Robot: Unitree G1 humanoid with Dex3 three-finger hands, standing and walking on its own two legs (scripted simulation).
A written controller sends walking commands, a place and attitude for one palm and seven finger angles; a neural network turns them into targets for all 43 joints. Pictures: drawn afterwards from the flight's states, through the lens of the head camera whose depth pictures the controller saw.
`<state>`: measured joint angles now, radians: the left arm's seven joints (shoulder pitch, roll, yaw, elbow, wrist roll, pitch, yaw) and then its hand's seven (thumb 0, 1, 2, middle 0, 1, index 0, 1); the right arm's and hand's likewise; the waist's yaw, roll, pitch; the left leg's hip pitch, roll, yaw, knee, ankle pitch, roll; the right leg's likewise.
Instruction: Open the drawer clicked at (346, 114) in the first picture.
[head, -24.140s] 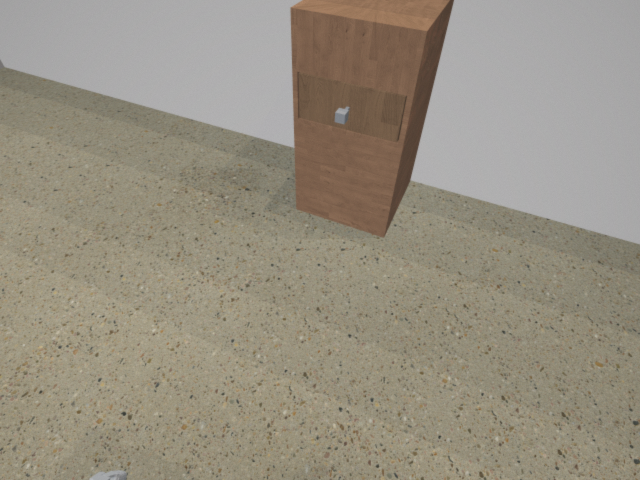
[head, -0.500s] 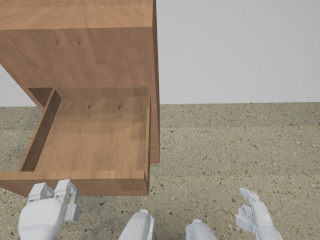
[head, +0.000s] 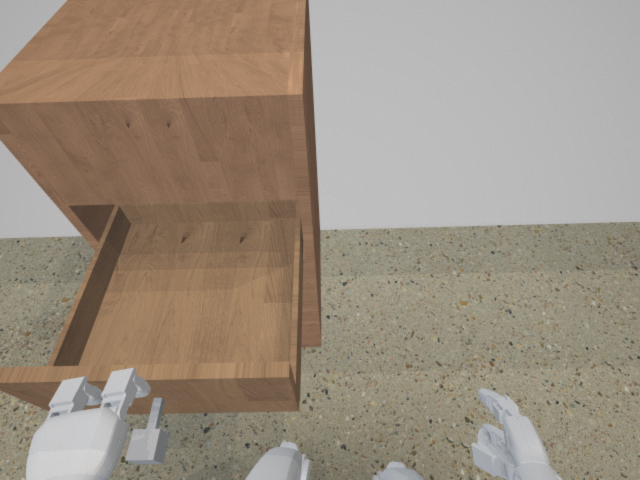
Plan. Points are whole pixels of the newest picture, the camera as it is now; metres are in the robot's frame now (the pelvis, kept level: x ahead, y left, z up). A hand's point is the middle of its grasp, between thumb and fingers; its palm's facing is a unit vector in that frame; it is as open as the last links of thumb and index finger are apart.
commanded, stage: lift the hand off the handle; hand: left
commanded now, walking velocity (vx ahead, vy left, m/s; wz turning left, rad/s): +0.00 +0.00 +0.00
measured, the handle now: (152, 430) +0.19 +0.26 -0.11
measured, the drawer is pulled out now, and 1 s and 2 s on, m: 0.30 0.30 0.30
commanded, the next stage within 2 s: draw the hand back to the body in 1.06 s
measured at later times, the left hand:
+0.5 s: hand (87, 448) +0.15 +0.27 +0.01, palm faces -0.05 -0.07 -1.00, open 13.8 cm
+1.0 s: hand (65, 436) +0.15 +0.28 +0.05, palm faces -0.03 -0.09 -1.00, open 13.8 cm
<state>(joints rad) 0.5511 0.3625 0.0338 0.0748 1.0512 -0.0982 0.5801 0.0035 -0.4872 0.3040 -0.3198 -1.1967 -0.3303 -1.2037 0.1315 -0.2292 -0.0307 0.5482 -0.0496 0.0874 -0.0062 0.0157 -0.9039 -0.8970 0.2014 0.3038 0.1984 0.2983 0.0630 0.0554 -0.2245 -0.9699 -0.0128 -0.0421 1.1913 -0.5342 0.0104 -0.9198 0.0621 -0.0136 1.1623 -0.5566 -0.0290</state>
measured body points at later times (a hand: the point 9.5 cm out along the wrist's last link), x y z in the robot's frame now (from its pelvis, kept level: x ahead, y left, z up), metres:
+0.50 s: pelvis +0.01 +0.00 +0.02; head +0.05 -0.02 +0.47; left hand +0.15 +0.27 +0.07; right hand +0.21 -0.23 -0.07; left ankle +0.02 +0.11 -0.64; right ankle +0.00 -0.11 -0.64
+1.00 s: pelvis +0.02 +0.01 +0.04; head +0.04 -0.01 +0.49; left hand +0.15 +0.28 +0.10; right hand +0.22 -0.22 -0.05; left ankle +0.02 +0.11 -0.64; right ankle +0.00 -0.11 -0.64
